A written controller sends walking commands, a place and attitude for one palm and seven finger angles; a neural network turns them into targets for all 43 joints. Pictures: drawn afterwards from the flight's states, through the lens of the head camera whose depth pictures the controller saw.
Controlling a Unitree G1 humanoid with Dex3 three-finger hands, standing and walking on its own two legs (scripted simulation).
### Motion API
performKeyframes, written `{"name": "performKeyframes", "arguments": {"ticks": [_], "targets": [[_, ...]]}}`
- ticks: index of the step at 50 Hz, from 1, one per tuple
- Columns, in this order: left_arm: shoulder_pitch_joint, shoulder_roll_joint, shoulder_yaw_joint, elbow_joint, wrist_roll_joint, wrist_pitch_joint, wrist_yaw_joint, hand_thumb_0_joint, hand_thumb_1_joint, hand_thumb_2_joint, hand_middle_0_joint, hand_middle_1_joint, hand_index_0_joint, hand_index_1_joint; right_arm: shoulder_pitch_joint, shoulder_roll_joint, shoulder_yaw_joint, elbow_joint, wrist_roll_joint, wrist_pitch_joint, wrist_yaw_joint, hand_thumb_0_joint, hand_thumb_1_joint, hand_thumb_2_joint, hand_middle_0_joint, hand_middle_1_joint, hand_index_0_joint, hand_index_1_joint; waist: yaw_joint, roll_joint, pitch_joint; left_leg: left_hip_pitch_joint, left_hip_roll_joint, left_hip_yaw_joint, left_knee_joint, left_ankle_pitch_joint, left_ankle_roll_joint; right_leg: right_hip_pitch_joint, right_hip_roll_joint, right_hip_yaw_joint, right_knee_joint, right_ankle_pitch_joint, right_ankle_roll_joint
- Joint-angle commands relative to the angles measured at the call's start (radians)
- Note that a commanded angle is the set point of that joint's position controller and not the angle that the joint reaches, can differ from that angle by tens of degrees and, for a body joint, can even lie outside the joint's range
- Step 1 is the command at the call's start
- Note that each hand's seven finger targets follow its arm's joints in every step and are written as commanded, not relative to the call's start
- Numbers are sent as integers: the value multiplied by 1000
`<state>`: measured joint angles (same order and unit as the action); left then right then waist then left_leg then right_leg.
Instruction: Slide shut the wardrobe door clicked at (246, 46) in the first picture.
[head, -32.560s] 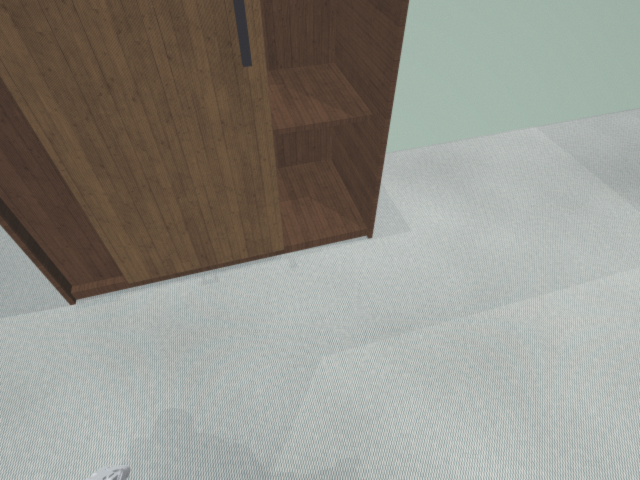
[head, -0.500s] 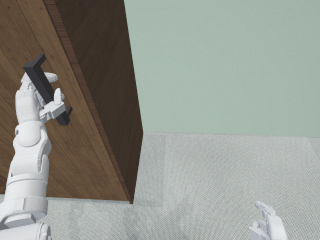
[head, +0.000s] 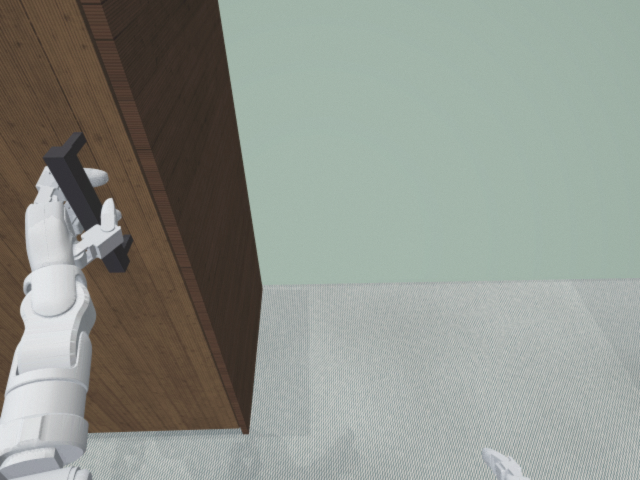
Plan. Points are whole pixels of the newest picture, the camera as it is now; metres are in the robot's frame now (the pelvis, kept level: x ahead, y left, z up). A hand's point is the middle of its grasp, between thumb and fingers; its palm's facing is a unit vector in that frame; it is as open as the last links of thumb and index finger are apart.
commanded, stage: stop walking and hold the door there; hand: left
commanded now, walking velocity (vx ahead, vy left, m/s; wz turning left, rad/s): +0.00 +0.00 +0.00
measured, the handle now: (99, 206) +0.39 +0.31 +0.16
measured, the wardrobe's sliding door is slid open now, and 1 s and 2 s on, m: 0.00 0.00 0.00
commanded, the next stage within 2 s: loosen the grip on the handle in 1.58 s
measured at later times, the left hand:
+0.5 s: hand (107, 230) +0.35 +0.28 +0.15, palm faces +0.39 -0.90 -0.19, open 6.1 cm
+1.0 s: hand (101, 231) +0.35 +0.29 +0.15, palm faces +0.29 -0.93 -0.23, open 5.8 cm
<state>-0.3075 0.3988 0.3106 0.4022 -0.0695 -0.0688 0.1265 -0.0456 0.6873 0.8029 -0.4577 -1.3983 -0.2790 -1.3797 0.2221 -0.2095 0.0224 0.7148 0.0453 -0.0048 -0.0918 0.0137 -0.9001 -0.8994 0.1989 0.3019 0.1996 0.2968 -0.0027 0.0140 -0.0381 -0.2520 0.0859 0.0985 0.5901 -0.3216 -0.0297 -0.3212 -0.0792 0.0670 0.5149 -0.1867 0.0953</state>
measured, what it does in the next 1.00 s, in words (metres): steps on the spot: right foot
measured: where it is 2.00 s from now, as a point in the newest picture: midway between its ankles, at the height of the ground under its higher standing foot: outside the picture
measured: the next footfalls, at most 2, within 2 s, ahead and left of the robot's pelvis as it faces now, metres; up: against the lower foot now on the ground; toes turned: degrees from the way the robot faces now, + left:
right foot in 0.92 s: +0.03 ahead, -0.03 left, +0.00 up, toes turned -4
left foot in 1.12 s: +0.02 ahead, +0.22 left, +0.00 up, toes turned +2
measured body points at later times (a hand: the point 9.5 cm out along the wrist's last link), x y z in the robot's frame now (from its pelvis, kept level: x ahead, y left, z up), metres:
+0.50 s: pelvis -0.02 +0.03 -0.01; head -0.02 +0.03 +0.44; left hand +0.33 +0.33 +0.17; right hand +0.14 -0.24 -0.10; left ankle -0.01 +0.13 -0.73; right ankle +0.05 -0.17 -0.73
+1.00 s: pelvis -0.03 +0.07 +0.00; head -0.01 +0.05 +0.44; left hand +0.33 +0.34 +0.17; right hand +0.12 -0.15 -0.12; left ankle -0.02 +0.18 -0.71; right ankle -0.01 -0.02 -0.73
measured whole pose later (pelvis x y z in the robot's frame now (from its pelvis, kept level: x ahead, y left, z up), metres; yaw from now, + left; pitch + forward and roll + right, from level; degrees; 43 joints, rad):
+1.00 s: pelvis -0.03 +0.07 +0.00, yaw +0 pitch -1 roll +0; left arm -0.38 0.35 0.22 0.33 -0.07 -0.06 0.08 -0.09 0.65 0.79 -0.46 -1.40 -0.38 -1.40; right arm 0.17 -0.21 0.04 0.69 0.04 -0.01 -0.07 0.01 -0.90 -0.90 0.20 0.30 0.20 0.30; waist 0.00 0.05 0.07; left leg -0.36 0.00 0.04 0.81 -0.45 -0.02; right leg -0.30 -0.01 -0.09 0.62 -0.30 -0.04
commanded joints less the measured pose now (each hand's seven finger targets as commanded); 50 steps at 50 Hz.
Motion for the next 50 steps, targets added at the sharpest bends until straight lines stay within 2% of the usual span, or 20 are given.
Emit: {"name": "performKeyframes", "arguments": {"ticks": [1,9,17,25,26,27,28,29,30,33,34,35,37,39,43,44,45,46,47,50], "targets": [[-305,262,64,-198,14,-67,11,0,900,900,-450,-1400,-450,-1400,-128,-174,-64,-150,1,-60,-23,0,-900,-900,200,300,200,300,19,23,-188,45,11,-7,-140,128,36,78,25,-82,-55,126,-73],[-294,252,56,-193,17,-67,8,0,900,900,-450,-1400,-450,-1400,-128,-181,-72,-155,3,-53,-24,0,-900,-900,200,300,200,300,19,38,-165,24,-4,6,-119,143,34,86,7,-73,-56,155,-77],[-336,291,80,-159,20,-73,6,0,900,900,-450,-1400,-450,-1400,-132,-181,-94,-161,6,-7,-20,0,-900,-900,200,300,200,300,3,-112,-195,61,-55,11,-9,155,23,29,-127,-5,-45,183,-104],[-417,141,-56,-252,9,-88,-5,0,900,900,-450,-1400,-450,-1400,-180,-152,-66,-218,15,14,-2,0,-900,-900,200,300,200,300,17,183,-133,-76,83,-118,-117,89,128,-20,-10,-147,301,-178,-60],[-417,162,-40,-250,11,-88,-1,0,900,900,-450,-1400,-450,-1400,-179,-153,-64,-212,11,11,2,0,-900,-900,200,300,200,300,25,154,-127,-105,62,-96,-66,99,118,20,-35,-132,228,-160,-71],[-390,265,42,-213,23,-86,10,0,900,900,-450,-1400,-450,-1400,-166,-165,-74,-200,8,13,3,0,-900,-900,200,300,200,300,36,7,-134,-165,-9,-31,70,32,79,74,-115,-33,76,-91,-102],[-350,424,172,-130,36,-85,22,0,900,900,-450,-1400,-450,-1400,-132,-190,-97,-171,-8,20,4,0,-900,-900,200,300,200,300,41,-240,-144,-245,-106,19,220,-135,23,116,-266,200,-92,-95,-168],[-365,408,158,-138,29,-80,11,0,900,900,-450,-1400,-450,-1400,-149,-186,-104,-176,-8,22,9,0,-900,-900,200,300,200,300,60,-383,-136,-282,-125,-48,390,-265,-2,123,-412,363,-202,-57,-252],[-419,367,122,-185,33,-75,1,0,900,900,-450,-1400,-450,-1400,-194,-177,-92,-189,-9,11,12,0,-900,-900,200,300,200,300,75,-392,-127,-291,-66,-176,470,-307,6,118,-467,370,-183,46,-284],[-521,296,61,-213,32,-64,-21,0,900,900,-450,-1400,-450,-1400,-153,-149,-58,-130,-7,2,17,0,-900,-900,200,300,200,300,-23,-222,-201,84,-33,-148,11,-95,33,-62,-335,20,110,169,-128],[-532,249,18,-253,26,-80,-29,0,900,900,-450,-1400,-450,-1400,-170,-171,-62,-140,-6,6,10,0,-900,-900,200,300,200,300,-29,49,-183,178,10,-172,-136,18,45,-188,-163,-117,335,25,-73],[-547,186,-47,-327,13,-99,-32,0,900,900,-450,-1400,-450,-1400,-185,-184,-64,-183,6,6,4,0,-900,-900,200,300,200,300,-11,417,-198,188,188,-336,-232,342,126,-280,-4,-197,594,-373,-40],[-535,65,-146,-354,4,-97,-34,0,900,900,-450,-1400,-450,-1400,-155,-126,-49,-205,13,0,13,0,-900,-900,200,300,200,300,-19,216,-219,93,228,-408,-210,209,237,-275,17,-76,832,-383,-59],[-481,180,-39,-291,12,-77,-14,0,900,900,-450,-1400,-450,-1400,-115,-163,-69,-161,7,-21,-3,0,-900,-900,200,300,200,300,-2,-16,-190,159,226,-380,-164,403,255,-282,-10,-69,679,-338,-47],[-426,235,8,-313,10,-56,-5,0,900,900,-450,-1400,-450,-1400,-135,-163,-35,-169,-8,-46,0,0,-900,-900,200,300,200,300,27,175,-221,136,153,-190,-72,494,141,66,34,-116,59,-176,-75],[-428,244,14,-318,15,-59,-8,0,900,900,-450,-1400,-450,-1400,-142,-156,-30,-172,-10,-48,2,0,-900,-900,200,300,200,300,30,121,-226,75,120,-146,-8,365,90,173,-1,-71,-104,-14,-94],[-427,262,20,-300,21,-55,-9,0,900,900,-450,-1400,-450,-1400,-133,-141,-31,-179,-13,-45,2,0,-900,-900,200,300,200,300,6,-80,-236,-42,37,-69,98,186,34,256,-156,137,-166,121,-162],[-421,286,47,-270,19,-45,-8,0,900,900,-450,-1400,-450,-1400,-147,-140,-31,-188,-16,-51,-2,0,-900,-900,200,300,200,300,10,-159,-189,-138,-47,-60,170,-92,-5,251,-279,295,-211,244,-249],[-303,263,62,-150,8,-20,-10,0,900,900,-450,-1400,-450,-1400,-119,-157,-48,-175,-9,-54,2,0,-900,-900,200,300,200,300,29,-200,-170,-190,-63,-109,280,-207,-8,238,-320,314,-221,259,-293],[-417,242,55,-239,11,-31,-11,0,900,900,-450,-1400,-450,-1400,-142,-132,-25,-170,-7,-74,-1,0,-900,-900,200,300,200,300,29,-185,-215,-160,-45,-123,245,-156,8,314,-245,113,-95,489,-267]]}}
